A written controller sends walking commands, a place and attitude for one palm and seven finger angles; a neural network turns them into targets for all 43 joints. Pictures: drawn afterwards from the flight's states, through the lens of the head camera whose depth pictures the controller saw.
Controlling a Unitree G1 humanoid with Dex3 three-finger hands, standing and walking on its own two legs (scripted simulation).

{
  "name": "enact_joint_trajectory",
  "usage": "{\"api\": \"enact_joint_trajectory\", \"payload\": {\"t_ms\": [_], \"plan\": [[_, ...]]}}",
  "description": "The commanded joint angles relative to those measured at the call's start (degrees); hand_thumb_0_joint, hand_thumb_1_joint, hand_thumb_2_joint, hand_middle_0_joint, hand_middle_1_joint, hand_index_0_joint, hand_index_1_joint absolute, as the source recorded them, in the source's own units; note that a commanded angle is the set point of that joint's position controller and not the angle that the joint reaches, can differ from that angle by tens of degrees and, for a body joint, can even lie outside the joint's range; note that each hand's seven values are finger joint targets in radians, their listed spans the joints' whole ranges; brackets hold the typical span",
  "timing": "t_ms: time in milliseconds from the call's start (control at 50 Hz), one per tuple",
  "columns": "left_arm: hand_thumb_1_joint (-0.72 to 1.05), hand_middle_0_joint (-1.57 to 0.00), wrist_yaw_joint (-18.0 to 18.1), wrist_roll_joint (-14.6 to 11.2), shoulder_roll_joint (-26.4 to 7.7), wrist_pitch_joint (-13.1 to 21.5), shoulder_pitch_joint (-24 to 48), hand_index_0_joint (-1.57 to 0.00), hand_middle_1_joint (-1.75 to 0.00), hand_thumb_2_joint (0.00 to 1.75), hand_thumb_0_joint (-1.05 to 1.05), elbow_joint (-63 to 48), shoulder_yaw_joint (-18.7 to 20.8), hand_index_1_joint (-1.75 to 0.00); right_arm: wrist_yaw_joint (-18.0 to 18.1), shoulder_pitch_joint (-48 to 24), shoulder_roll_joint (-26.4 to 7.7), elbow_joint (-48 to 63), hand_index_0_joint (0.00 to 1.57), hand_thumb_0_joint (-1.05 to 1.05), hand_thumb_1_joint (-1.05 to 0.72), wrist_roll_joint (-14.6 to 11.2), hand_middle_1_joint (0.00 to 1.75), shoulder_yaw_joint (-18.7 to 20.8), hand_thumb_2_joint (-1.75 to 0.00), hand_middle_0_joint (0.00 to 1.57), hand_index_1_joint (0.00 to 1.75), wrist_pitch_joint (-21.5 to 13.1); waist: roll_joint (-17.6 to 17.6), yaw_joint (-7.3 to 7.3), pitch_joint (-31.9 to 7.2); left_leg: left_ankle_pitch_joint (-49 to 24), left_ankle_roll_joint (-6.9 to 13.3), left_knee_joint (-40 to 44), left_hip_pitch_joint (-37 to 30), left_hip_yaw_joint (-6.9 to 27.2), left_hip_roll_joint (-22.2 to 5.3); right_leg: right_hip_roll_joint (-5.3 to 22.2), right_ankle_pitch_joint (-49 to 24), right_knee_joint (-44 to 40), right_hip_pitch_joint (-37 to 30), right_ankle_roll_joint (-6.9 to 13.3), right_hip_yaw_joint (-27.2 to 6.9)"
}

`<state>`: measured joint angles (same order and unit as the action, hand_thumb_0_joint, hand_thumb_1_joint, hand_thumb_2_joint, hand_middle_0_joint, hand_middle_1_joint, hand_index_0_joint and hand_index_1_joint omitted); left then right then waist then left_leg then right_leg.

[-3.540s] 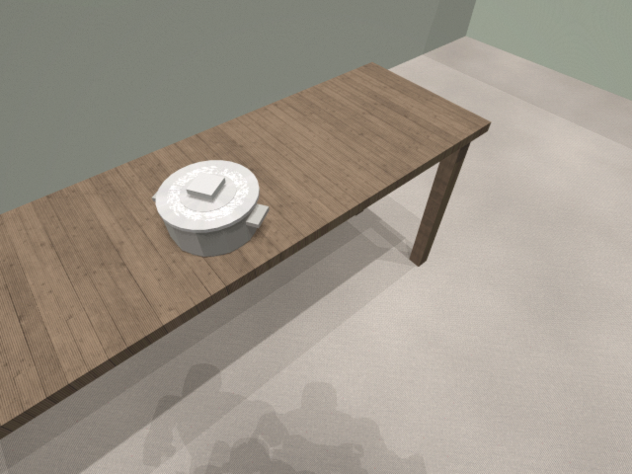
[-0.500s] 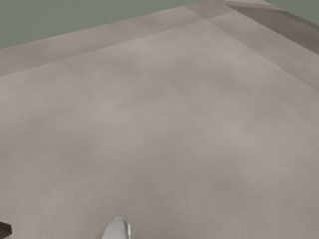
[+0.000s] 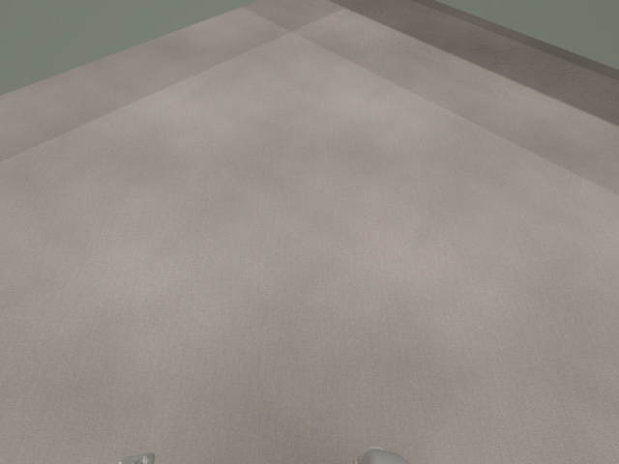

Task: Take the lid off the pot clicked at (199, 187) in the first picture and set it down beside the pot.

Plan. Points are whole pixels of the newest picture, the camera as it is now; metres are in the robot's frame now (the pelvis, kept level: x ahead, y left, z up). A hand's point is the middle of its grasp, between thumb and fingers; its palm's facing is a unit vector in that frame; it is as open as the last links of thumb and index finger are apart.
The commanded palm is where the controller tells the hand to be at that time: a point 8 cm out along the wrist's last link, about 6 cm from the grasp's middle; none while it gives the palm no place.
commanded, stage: turn to face it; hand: left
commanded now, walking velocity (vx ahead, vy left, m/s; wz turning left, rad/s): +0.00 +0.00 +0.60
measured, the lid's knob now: out of the picture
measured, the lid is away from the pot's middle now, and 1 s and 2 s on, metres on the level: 0.00 0.00 0.00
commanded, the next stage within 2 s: none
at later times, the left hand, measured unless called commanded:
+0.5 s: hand out of the picture +0.06 +0.24 -0.19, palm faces +0.28 -0.93 -0.23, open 7.4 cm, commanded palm none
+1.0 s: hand out of the picture -0.06 +0.16 -0.15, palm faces +0.56 -0.77 -0.29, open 7.4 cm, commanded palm none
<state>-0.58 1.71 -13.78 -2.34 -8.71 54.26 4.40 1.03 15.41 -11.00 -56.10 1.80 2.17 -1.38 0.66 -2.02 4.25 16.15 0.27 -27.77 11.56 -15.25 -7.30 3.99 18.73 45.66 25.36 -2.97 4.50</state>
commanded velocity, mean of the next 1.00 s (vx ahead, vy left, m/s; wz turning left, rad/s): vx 0.00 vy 0.00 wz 0.60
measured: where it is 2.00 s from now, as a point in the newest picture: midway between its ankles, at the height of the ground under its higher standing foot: outside the picture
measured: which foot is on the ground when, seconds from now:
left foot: down 0.00-0.08, up 0.10-0.36, down 0.38-0.76, up 0.78-1.00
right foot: up 0.00-0.04, down 0.06-0.38, up 0.40-0.74, down 0.76-1.00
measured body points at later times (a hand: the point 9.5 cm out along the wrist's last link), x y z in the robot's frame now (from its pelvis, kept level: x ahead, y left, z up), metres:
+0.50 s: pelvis +0.02 +0.01 -0.02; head +0.05 +0.04 +0.43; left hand +0.05 +0.28 -0.17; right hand +0.12 -0.22 -0.16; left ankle +0.04 +0.12 -0.74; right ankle +0.03 -0.13 -0.68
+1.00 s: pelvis +0.01 -0.04 +0.00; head +0.06 -0.03 +0.45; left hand -0.09 +0.20 -0.13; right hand +0.26 -0.20 -0.15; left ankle -0.06 +0.09 -0.67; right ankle +0.07 -0.13 -0.74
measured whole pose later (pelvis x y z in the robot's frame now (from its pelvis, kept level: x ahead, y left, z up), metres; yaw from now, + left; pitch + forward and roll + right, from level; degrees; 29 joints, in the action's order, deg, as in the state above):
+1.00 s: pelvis +0.01 -0.04 +0.00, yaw +35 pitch +0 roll +3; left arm 1.1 1.7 -11.5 -1.1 -14.8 51.0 1.8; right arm -2.1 7.0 -16.0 -51.3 1.3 5.3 5.0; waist -0.4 0.5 5.3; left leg 23.6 -4.7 -59.0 28.3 -1.9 -1.5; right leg 7.8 16.7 30.0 12.5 0.2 11.2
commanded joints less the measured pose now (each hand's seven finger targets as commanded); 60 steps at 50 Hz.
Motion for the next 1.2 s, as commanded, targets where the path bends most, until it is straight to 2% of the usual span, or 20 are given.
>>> {"api": "enact_joint_trajectory", "payload": {"t_ms": [0, 60, 100, 180, 280, 320, 360, 400, 460, 600, 680, 700, 740, 840, 1000, 1080, 1100, 1120, 1140, 1180], "plan": [[0.9, -0.2, 1.0, -0.31, 0.11, 2.88, -4.45, -0.2, -0.3, 0.9, 0.0, 0.18, -1.79, -0.3, 0.3, 3.68, -6.67, -1.03, 0.2, 0.0, -0.9, -0.58, 0.3, 1.08, -0.9, 0.2, 0.3, -0.52, -8.28, 2.46, -9.05, -31.3, 2.54, 1.27, -4.52, 9.65, -7.42, -1.28, -12.65, -22.63, -14.96, 0.4, 2.31], [0.9, -0.2, 2.46, -0.36, -8.78, 4.03, -9.92, -0.2, -0.3, 0.9, 0.0, 3.41, -0.43, -0.3, -0.15, 4.01, -0.87, -0.44, 0.2, 0.0, -0.9, -1.57, 0.3, -0.17, -0.9, 0.2, 0.3, 0.44, 8.53, 4.49, -11.72, 11.96, -3.76, -11.07, 14.11, 6.83, 1.34, 19.92, -54.81, -19.03, -32.78, 9.3, -9.16], [0.9, -0.2, 2.87, -0.48, -9.68, 3.72, -8.8, -0.2, -0.3, 0.9, 0.0, 2.97, 0.53, -0.3, 0.3, 1.41, -3.11, 0.12, 0.2, 0.0, -0.9, -1.54, 0.3, 0.83, -0.9, 0.2, 0.3, 2.24, 15.8, 5.72, -10.64, 21.41, -3.62, -26.41, 17.34, 11.45, 1.95, 21.6, -56.08, -20.92, -28.89, 13.78, -9.65], [0.9, -0.2, 3.34, -0.06, -7.46, 2.46, 0.62, -0.2, -0.3, 0.9, 0.0, -1.05, 0.53, -0.3, -0.63, 3.59, -2.19, -0.7, 0.2, 0.0, -0.9, -1.28, 0.3, 1.74, -0.9, 0.2, 0.3, 3.38, 8.62, 1.62, -4.63, 13.99, -4.11, -31.85, 16.05, 11.23, 1.6, 18.47, -34.42, -22.9, -17.39, 10.81, -0.25], [0.9, -0.2, 3.0, -0.05, -7.47, 1.72, 3.21, -0.2, -0.3, 0.9, 0.0, -3.2, 1.45, -0.3, -1.58, 5.42, -1.79, 1.39, 0.2, 0.0, -0.9, -0.9, 0.3, 2.24, -0.9, 0.2, 0.3, 3.14, 10.07, 0.01, -3.41, 5.29, -4.07, -16.16, 9.59, 6.43, 2.7, 17.1, -17.68, -19.2, -11.03, 7.15, 4.2], [0.9, -0.2, 2.63, -0.88, -6.42, 1.01, 3.07, -0.2, -0.3, 0.9, 0.0, -4.02, 1.71, -0.3, -1.71, 8.81, -4.26, 1.33, 0.2, 0.0, -0.9, -0.56, 0.3, 2.98, -0.9, 0.2, 0.3, 2.63, 2.43, -1.85, -4.8, -5.18, -3.39, -4.21, 1.14, 6.37, 3.02, 14.43, -8.86, -10.19, -6.35, 3.88, 6.45], [0.9, -0.2, 2.13, -1.28, -0.62, 0.16, 4.15, -0.2, -0.3, 0.9, 0.0, -8.36, 0.97, -0.3, -1.12, 12.65, -13.95, 3.02, 0.2, 0.0, -0.9, 0.11, 0.3, 5.32, -0.9, 0.2, 0.3, 2.0, -23.42, -4.26, -3.8, -20.11, 8.31, 11.09, -1.13, 38.91, -17.21, 2.06, 21.81, 14.58, 9.31, -2.62, 5.49], [0.9, -0.2, 2.06, -0.55, -0.54, 0.11, 6.87, -0.2, -0.3, 0.9, 0.0, -8.62, 1.19, -0.3, -0.11, 8.77, -13.86, 3.5, 0.2, 0.0, -0.9, 0.08, 0.3, 5.24, -0.9, 0.2, 0.3, 1.62, -15.21, -2.86, -6.13, -7.26, 9.87, 11.92, 1.18, 40.79, -14.97, 2.35, 13.67, 25.55, 12.13, -1.25, -3.43], [0.9, -0.2, 1.34, -0.64, -2.46, 0.31, 2.6, -0.2, -0.3, 0.9, 0.0, -5.78, 1.54, -0.3, 0.11, -0.52, -11.13, 6.59, 0.2, 0.0, -0.9, -0.08, 0.3, 4.12, -0.9, 0.2, 0.3, 1.17, -8.21, 0.25, -7.21, -8.94, 7.93, 10.06, 2.09, 30.7, -9.28, 2.75, 5.31, 21.77, 8.19, -2.01, -4.26], [0.9, -0.2, 1.5, -1.06, -2.86, 0.1, 0.02, -0.2, -0.3, 0.9, 0.0, -6.56, 0.93, -0.3, -0.5, -2.19, -13.65, 7.55, 0.2, 0.0, -0.9, -0.27, 0.3, 5.09, -0.9, 0.2, 0.3, 2.38, -8.0, -0.27, -8.52, -6.84, 9.07, 9.82, 0.4, 32.53, -7.08, -1.08, 6.52, 3.38, 0.32, -1.48, -3.34], [0.9, -0.2, 1.74, -1.32, -4.18, 0.52, -7.18, -0.2, -0.3, 0.9, 0.0, -5.79, 1.01, -0.3, -1.06, -6.85, -14.14, 9.49, 0.2, 0.0, -0.9, -0.44, 0.3, 5.38, -0.9, 0.2, 0.3, 3.39, -8.89, 2.66, -8.31, -3.8, 6.48, 7.99, 8.37, 32.74, -3.58, -3.11, 1.25, -12.31, -12.87, -0.22, -1.46], [0.9, -0.2, 1.93, -1.11, -5.66, 0.88, -10.76, -0.2, -0.3, 0.9, 0.0, -5.16, 1.51, -0.3, -1.21, -8.88, -12.95, 10.38, 0.2, 0.0, -0.9, -0.78, 0.3, 5.34, -0.9, 0.2, 0.3, 3.7, -6.04, 4.63, -7.61, 0.21, 3.76, 3.73, 14.52, 30.36, -0.25, -1.25, -2.31, -22.21, -19.92, 0.58, -2.13], [0.9, -0.2, 2.6, -0.01, -14.84, 1.31, -8.58, -0.2, -0.3, 0.9, 0.0, -7.59, 2.3, -0.3, -1.61, -8.92, -7.6, 12.73, 0.2, 0.0, -0.9, -0.88, 0.3, 4.47, -0.9, 0.2, 0.3, 3.94, 17.2, 4.72, -3.4, 15.77, -3.63, -26.53, 28.7, 17.17, 10.93, 24.82, 7.96, -37.02, -16.94, 11.2, -27.86], [0.9, -0.2, 2.68, -0.14, -7.67, 2.82, -0.71, -0.2, -0.3, 0.9, 0.0, -8.97, 0.48, -0.3, -2.91, -6.65, -8.39, 9.23, 0.2, 0.0, -0.9, -0.63, 0.3, 4.28, -0.9, 0.2, 0.3, 4.81, 8.28, 0.17, -1.34, 5.86, -4.25, -41.33, 23.37, 15.82, 5.64, 14.34, -15.71, -27.47, -12.34, 8.74, -6.41], [0.9, -0.2, 2.29, 0.12, -11.88, 2.14, -8.78, -0.2, -0.3, 0.9, 0.0, -6.22, 1.39, -0.3, -3.03, -14.57, -7.01, 11.19, 0.2, 0.0, -0.9, -1.19, 0.3, 2.49, -0.9, 0.2, 0.3, 4.27, 11.81, 5.49, -5.44, 9.68, -4.61, -20.24, 15.89, 9.62, 5.91, 17.44, -29.08, -22.28, -21.75, 10.07, -1.21], [0.9, -0.2, 2.02, -0.27, -12.5, 1.65, -8.01, -0.2, -0.3, 0.9, 0.0, -5.52, 2.04, -0.3, -2.61, -10.34, -7.86, 10.32, 0.2, 0.0, -0.9, -1.2, 0.3, 2.51, -0.9, 0.2, 0.3, 3.16, 12.57, 3.69, -8.84, 2.19, -3.26, -3.33, 5.79, 6.99, 6.66, 17.19, -32.58, -14.49, -21.87, 6.52, 3.05], [0.9, -0.2, 1.85, -0.76, -11.92, 1.49, -7.65, -0.2, -0.3, 0.9, 0.0, -5.75, 2.08, -0.3, -2.59, -7.35, -9.74, 9.59, 0.2, 0.0, -0.9, -1.02, 0.3, 2.99, -0.9, 0.2, 0.3, 2.69, 8.55, 1.85, -10.5, -5.67, -2.31, 4.83, -2.37, 8.16, 6.01, 15.92, -30.2, -8.24, -17.31, 3.79, 5.27], [0.9, -0.2, 1.46, -1.1, -9.37, 1.41, -7.75, -0.2, -0.3, 0.9, 0.0, -7.3, 1.99, -0.3, -2.2, -3.35, -15.64, 9.03, 0.2, 0.0, -0.9, -0.64, 0.3, 4.62, -0.9, 0.2, 0.3, 2.06, -4.82, -0.51, -13.85, -19.5, 2.53, 7.1, -15.31, 21.71, -4.46, 11.05, -15.09, 4.01, -3.72, -0.28, 7.22], [0.9, -0.2, 1.16, -0.96, -6.05, 1.43, -3.73, -0.2, -0.3, 0.9, 0.0, -10.17, 0.51, -0.3, -1.89, 0.52, -20.54, 8.29, 0.2, 0.0, -0.9, -1.16, 0.3, 5.86, -0.9, 0.2, 0.3, 2.37, -18.08, -2.92, -12.71, -43.65, 9.41, 5.33, -20.05, 34.49, -16.56, 5.18, 18.42, 13.87, 10.53, -3.39, 5.09], [0.9, -0.2, 1.97, -0.84, -6.27, 0.49, 1.54, -0.2, -0.3, 0.9, 0.0, -10.02, 0.98, -0.3, -0.73, 1.23, -17.98, 6.78, 0.2, 0.0, -0.9, -0.89, 0.3, 5.33, -0.9, 0.2, 0.3, 2.43, -15.09, -3.19, -10.09, -37.91, 11.42, 4.67, -12.38, 32.67, -13.38, 4.64, 15.27, 20.67, 11.65, -2.91, -2.56]]}}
